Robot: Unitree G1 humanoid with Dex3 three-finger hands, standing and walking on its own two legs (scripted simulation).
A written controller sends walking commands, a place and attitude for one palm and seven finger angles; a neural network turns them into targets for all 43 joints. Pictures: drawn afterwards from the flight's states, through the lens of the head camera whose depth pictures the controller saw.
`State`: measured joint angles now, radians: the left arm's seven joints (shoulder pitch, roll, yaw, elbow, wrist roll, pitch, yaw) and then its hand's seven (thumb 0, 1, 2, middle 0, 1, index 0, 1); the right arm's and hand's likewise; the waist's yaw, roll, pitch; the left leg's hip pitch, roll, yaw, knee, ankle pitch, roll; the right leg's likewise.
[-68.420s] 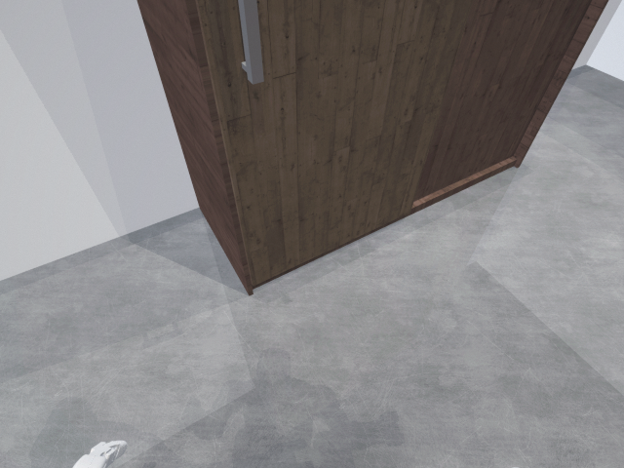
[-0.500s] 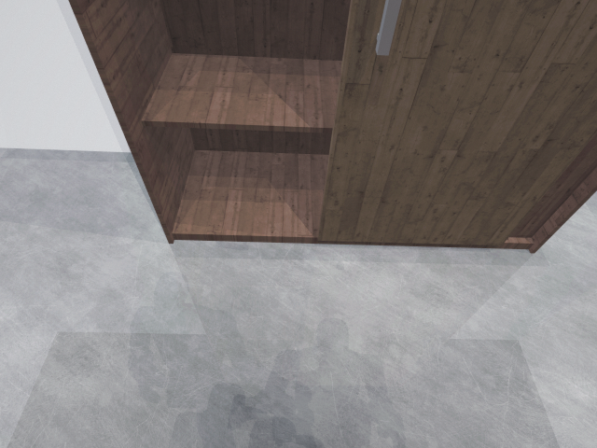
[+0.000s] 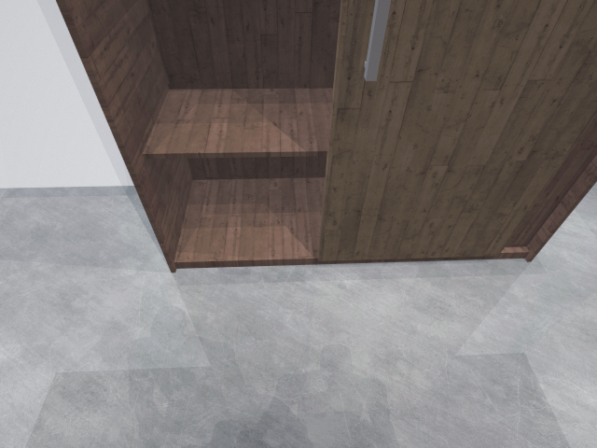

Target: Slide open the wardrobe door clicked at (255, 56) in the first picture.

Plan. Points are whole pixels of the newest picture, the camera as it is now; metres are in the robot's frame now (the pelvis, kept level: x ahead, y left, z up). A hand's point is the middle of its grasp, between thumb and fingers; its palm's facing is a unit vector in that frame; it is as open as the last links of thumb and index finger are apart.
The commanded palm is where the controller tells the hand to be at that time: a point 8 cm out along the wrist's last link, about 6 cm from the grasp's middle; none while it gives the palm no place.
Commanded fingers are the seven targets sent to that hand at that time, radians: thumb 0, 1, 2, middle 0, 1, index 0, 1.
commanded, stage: let the arm hang, fingers relaxed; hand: left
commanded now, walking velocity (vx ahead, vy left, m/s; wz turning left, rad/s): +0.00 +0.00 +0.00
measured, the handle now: (377, 16) +0.92 -0.12 +0.21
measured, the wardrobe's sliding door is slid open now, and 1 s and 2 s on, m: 0.59 0.59 0.59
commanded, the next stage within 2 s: look to check the result in 0.16 s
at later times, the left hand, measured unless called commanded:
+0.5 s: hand out of the picture -0.01 +0.19 -0.18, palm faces +0.00 -0.98 -0.18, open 7.4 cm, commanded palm none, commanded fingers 0.00 0.90 0.90 -0.20 -0.30 -0.20 -0.30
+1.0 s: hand out of the picture +0.01 +0.19 -0.18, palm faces +0.00 -0.98 -0.19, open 7.4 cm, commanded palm none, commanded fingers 0.00 0.90 0.90 -0.20 -0.30 -0.20 -0.30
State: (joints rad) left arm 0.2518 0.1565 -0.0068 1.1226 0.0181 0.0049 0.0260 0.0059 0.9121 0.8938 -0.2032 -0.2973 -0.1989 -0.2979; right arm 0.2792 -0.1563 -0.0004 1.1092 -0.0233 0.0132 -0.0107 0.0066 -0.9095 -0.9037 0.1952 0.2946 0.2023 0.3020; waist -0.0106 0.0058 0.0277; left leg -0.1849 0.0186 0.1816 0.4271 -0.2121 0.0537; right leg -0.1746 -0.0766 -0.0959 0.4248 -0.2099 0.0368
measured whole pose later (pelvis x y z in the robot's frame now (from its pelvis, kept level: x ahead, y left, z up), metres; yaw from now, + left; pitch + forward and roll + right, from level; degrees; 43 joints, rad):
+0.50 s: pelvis +0.00 +0.02 +0.00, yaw +0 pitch -1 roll +0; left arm 0.28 0.15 0.00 1.14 0.02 0.01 0.03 0.00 0.90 0.89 -0.20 -0.30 -0.20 -0.30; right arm 0.29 -0.14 -0.01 1.12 -0.02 0.01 -0.02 0.00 -0.91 -0.90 0.20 0.29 0.20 0.30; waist -0.01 0.00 0.06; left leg -0.20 -0.01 0.20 0.43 -0.22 0.08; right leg -0.19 -0.10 -0.08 0.42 -0.20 0.06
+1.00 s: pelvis +0.01 +0.02 +0.00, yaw +0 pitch -1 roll +0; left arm 0.24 0.16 0.01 1.13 0.02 0.00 0.03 0.00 0.90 0.89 -0.20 -0.30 -0.20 -0.30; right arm 0.26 -0.16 -0.01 1.12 -0.02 0.00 -0.02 0.00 -0.91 -0.90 0.20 0.29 0.20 0.30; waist -0.01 0.00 0.06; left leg -0.19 -0.01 0.20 0.42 -0.22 0.08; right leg -0.18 -0.10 -0.08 0.42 -0.21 0.07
